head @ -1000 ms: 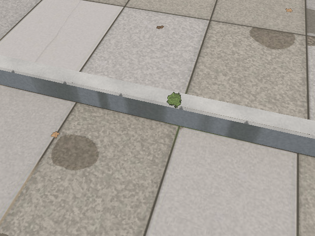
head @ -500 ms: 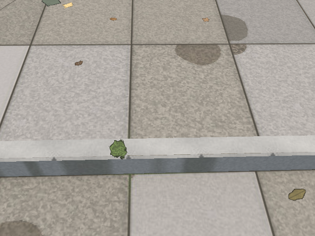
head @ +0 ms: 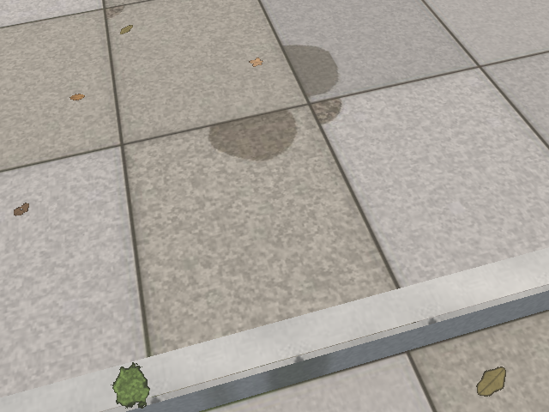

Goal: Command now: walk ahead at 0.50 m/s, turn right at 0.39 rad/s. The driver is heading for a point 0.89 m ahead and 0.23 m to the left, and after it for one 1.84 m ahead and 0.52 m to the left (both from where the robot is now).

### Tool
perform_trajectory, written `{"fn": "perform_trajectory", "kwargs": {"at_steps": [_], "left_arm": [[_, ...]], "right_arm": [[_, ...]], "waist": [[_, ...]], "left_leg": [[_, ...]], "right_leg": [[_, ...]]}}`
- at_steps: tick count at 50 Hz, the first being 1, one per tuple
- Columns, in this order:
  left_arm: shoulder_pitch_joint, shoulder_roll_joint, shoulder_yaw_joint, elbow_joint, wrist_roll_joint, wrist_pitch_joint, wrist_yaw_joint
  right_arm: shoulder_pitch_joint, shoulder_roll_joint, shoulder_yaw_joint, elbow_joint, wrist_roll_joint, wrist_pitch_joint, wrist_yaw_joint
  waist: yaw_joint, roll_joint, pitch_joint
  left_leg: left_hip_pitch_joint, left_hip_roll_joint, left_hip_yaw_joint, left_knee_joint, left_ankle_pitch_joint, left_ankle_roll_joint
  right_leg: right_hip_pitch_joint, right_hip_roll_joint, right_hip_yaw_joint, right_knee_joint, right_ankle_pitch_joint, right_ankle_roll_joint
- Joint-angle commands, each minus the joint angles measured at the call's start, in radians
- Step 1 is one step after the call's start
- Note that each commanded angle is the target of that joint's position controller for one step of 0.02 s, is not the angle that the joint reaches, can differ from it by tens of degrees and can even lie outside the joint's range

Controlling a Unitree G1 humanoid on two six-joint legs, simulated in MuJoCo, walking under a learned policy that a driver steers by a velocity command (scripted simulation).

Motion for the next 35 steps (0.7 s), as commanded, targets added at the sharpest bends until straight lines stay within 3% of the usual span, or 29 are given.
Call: {"fn": "perform_trajectory", "kwargs": {"at_steps": [1, 5, 7, 9, 10, 11, 12, 13, 14, 15, 16, 17, 18, 20, 22, 24, 26, 28, 30, 32, 33, 34, 35], "left_arm": [[0.036, 0.137, 0.031, -0.026, -0.002, -0.025, 0.007], [0.087, 0.138, 0.023, 0.014, 0.01, -0.033, 0.018], [0.086, 0.131, 0.018, 0.028, 0.022, -0.035, 0.026], [0.06, 0.139, 0.015, 0.037, 0.026, -0.039, 0.034], [0.045, 0.148, 0.016, 0.041, 0.028, -0.041, 0.037], [0.02, 0.161, 0.018, 0.045, 0.025, -0.039, 0.037], [0.001, 0.147, 0.009, 0.032, 0.024, -0.045, 0.037], [0.087, 0.036, -0.017, -0.007, 0.011, -0.052, 0.029], [0.12, 0.083, -0.01, 0.012, 0.039, -0.046, 0.03], [0.04, 0.103, -0.006, 0.001, 0.055, -0.043, 0.025], [-0.033, 0.107, -0.008, -0.017, 0.056, -0.048, 0.016], [-0.071, 0.098, -0.009, -0.032, 0.051, -0.047, 0.009], [-0.079, 0.086, -0.012, -0.041, 0.054, -0.034, 0.004], [-0.064, 0.047, -0.022, -0.046, 0.059, -0.013, -0.002], [-0.093, 0.035, -0.026, -0.065, 0.059, -0.002, -0.003], [-0.169, 0.024, -0.03, -0.103, 0.06, 0.005, -0.002], [-0.234, -0.009, -0.037, -0.13, 0.058, 0.013, 0.006], [-0.349, -0.009, -0.038, -0.196, 0.061, 0.013, 0.011], [-0.51, -0.05, -0.057, -0.285, 0.069, 0.011, 0.026], [-0.641, -0.092, -0.086, -0.382, 0.068, -0.001, 0.03], [-0.671, -0.098, -0.095, -0.418, 0.063, -0.007, 0.03], [-0.703, -0.115, -0.113, -0.46, 0.069, -0.005, 0.029], [-0.707, -0.11, -0.116, -0.489, 0.06, 0.0, 0.025]], "right_arm": [[-0.068, -0.058, -0.011, -0.061, 0.005, -0.01, 0.005], [-0.171, -0.048, 0.001, -0.081, 0.017, -0.023, 0.008], [-0.149, -0.042, 0.006, -0.069, 0.025, -0.025, 0.002], [-0.079, -0.069, -0.004, -0.044, 0.023, -0.028, -0.007], [0.006, -0.085, -0.014, -0.014, 0.017, -0.032, -0.015], [0.145, -0.091, -0.022, 0.032, 0.015, -0.039, -0.022], [0.293, -0.129, -0.036, 0.073, 0.004, -0.045, -0.031], [0.368, -0.259, -0.067, 0.082, -0.009, -0.044, -0.036], [0.314, -0.224, -0.068, 0.097, 0.032, -0.031, -0.018], [0.208, -0.167, -0.058, 0.075, 0.045, -0.024, -0.01], [0.147, -0.112, -0.045, 0.062, 0.042, -0.021, -0.006], [0.133, -0.088, -0.037, 0.065, 0.035, -0.022, -0.009], [0.139, -0.075, -0.034, 0.074, 0.036, -0.025, -0.016], [0.169, -0.097, -0.041, 0.091, 0.04, -0.036, -0.02], [0.193, -0.111, -0.048, 0.098, 0.044, -0.041, -0.021], [0.238, -0.11, -0.049, 0.107, 0.042, -0.035, -0.032], [0.318, -0.101, -0.05, 0.122, 0.033, -0.029, -0.046], [0.392, -0.102, -0.049, 0.135, 0.032, -0.029, -0.054], [0.481, -0.096, -0.044, 0.163, 0.027, -0.045, -0.059], [0.504, -0.095, -0.036, 0.183, 0.015, -0.062, -0.067], [0.496, -0.09, -0.032, 0.195, 0.011, -0.066, -0.072], [0.485, -0.078, -0.028, 0.211, 0.028, -0.057, -0.074], [0.469, -0.083, -0.024, 0.216, 0.029, -0.05, -0.078]], "waist": [[0.011, -0.093, -0.011], [0.05, -0.093, -0.006], [0.039, -0.127, -0.021], [-0.007, -0.113, -0.029], [-0.046, -0.112, -0.062], [-0.117, -0.096, -0.114], [-0.181, -0.068, -0.176], [-0.121, 0.183, -0.258], [-0.083, 0.141, -0.276], [-0.053, 0.032, -0.126], [-0.051, -0.015, -0.056], [-0.037, -0.021, -0.007], [-0.023, -0.003, 0.001], [-0.007, 0.016, -0.034], [-0.002, -0.007, -0.048], [-0.025, 0.001, -0.044], [-0.065, 0.058, -0.056], [-0.098, 0.012, -0.019], [-0.153, 0.041, 0.022], [-0.165, 0.044, 0.066], [-0.15, 0.038, 0.08], [-0.136, 0.017, 0.073], [-0.131, 0.027, 0.071]], "left_leg": [[-0.015, -0.02, 0.035, -0.131, 0.133, -0.003], [0.016, -0.052, 0.063, -0.273, 0.199, 0.029], [0.08, -0.071, 0.08, -0.268, 0.144, 0.065], [0.195, -0.119, 0.093, -0.313, 0.054, 0.109], [0.285, -0.157, 0.102, -0.339, 0.019, 0.129], [0.426, -0.181, 0.111, -0.431, 0.061, 0.153], [0.637, -0.095, 0.009, -0.453, 0.093, 0.193], [0.861, 0.211, -0.448, -0.472, 0.249, 0.342], [0.847, 0.256, -0.707, -0.602, 0.192, 0.41], [0.708, 0.225, -0.589, -0.621, -0.012, 0.402], [0.595, 0.175, -0.5, -0.662, -0.057, 0.376], [0.521, 0.126, -0.43, -0.691, -0.023, 0.347], [0.476, 0.089, -0.382, -0.703, 0.063, 0.334], [0.444, 0.051, -0.31, -0.687, 0.258, 0.338], [0.429, 0.027, -0.264, -0.677, 0.321, 0.337], [0.466, 0.019, -0.286, -0.676, 0.292, 0.333], [0.543, 0.023, -0.343, -0.66, 0.219, 0.366], [0.635, 0.06, -0.438, -0.659, 0.081, 0.405], [0.781, 0.115, -0.54, -0.629, 0.022, 0.428], [0.794, 0.128, -0.538, -0.653, 0.004, 0.385], [0.763, 0.114, -0.508, -0.672, 0.005, 0.352], [0.662, 0.06, -0.452, -0.717, 0.009, 0.307], [0.587, 0.048, -0.429, -0.788, 0.05, 0.302]], "right_leg": [[0.024, -0.242, 0.173, -0.109, 0.35, -0.088], [0.108, -0.262, 0.143, -0.082, 0.477, -0.063], [0.141, -0.295, 0.127, -0.059, 0.551, -0.061], [0.157, -0.3, 0.089, 0.026, 0.812, -0.038], [0.169, -0.291, 0.07, 0.134, 0.96, -0.024], [0.152, -0.265, 0.036, 0.297, 0.987, -0.009], [0.002, -0.229, 0.009, 0.518, 0.79, 0.01], [-0.301, -0.073, -0.078, 0.929, 0.084, 0.066], [-0.45, -0.032, -0.012, 1.037, -0.277, 0.068], [-0.512, -0.109, 0.019, 1.065, -0.208, 0.068], [-0.52, -0.143, 0.012, 1.026, -0.146, 0.07], [-0.512, -0.169, 0.008, 0.981, -0.12, 0.077], [-0.489, -0.177, -0.005, 0.973, -0.106, 0.098], [-0.475, -0.171, -0.041, 1.006, -0.088, 0.133], [-0.519, -0.188, -0.054, 0.977, -0.067, 0.161], [-0.621, -0.205, -0.069, 0.975, -0.041, 0.183], [-0.785, -0.199, -0.102, 1.18, -0.103, 0.191], [-1.046, -0.221, -0.081, 1.356, -0.183, 0.187], [-1.39, -0.22, -0.069, 1.646, -0.355, 0.153], [-1.56, -0.217, -0.036, 1.733, -0.487, 0.109], [-1.559, -0.223, -0.029, 1.683, -0.509, 0.095], [-1.445, -0.228, -0.047, 1.526, -0.495, 0.086], [-1.335, -0.219, -0.089, 1.414, -0.456, 0.089]]}}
